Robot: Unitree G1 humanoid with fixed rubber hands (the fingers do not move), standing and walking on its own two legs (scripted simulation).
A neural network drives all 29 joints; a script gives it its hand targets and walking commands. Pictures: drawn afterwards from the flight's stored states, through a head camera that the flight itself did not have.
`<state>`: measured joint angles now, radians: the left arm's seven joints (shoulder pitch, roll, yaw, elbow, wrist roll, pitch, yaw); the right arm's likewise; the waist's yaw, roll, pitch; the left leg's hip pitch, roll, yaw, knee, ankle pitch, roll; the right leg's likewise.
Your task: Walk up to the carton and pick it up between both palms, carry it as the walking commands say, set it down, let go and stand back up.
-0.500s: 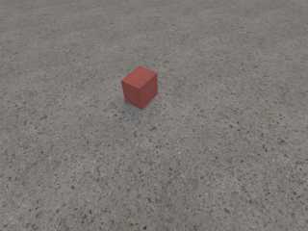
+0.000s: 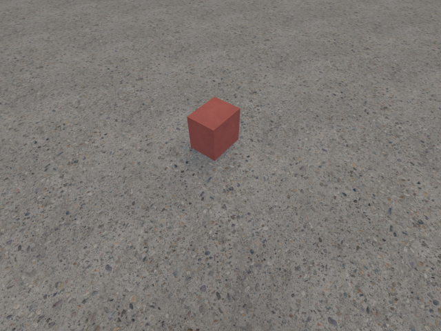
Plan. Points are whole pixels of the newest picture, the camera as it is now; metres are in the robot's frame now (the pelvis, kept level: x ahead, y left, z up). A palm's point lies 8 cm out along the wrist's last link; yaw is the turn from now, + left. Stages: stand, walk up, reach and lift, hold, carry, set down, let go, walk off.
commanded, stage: walk up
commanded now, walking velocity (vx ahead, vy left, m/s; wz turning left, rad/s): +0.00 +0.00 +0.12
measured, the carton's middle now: (214, 128) +1.37 +0.10 -0.65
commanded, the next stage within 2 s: none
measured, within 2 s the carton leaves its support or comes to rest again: neither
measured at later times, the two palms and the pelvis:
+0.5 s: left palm out of the picture +0.02 +0.23 -0.12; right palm out of the picture +0.06 -0.27 -0.13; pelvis -0.01 -0.02 +0.01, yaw +4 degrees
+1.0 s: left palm out of the picture -0.01 +0.22 -0.12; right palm out of the picture +0.01 -0.27 -0.14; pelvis -0.03 -0.03 +0.00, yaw +2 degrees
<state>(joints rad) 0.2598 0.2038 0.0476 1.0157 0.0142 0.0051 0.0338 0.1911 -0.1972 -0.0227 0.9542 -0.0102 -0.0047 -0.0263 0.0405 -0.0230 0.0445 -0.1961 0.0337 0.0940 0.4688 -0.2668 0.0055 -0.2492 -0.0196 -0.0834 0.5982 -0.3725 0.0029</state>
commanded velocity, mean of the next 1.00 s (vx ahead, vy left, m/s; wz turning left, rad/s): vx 0.00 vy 0.00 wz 0.05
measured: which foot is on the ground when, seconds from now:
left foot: down 0.00-0.26, up 0.28-0.58, down 0.60-0.92, up 0.94-1.00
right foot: up 0.00-0.22, down 0.24-0.60, up 0.62-0.88, down 0.90-1.00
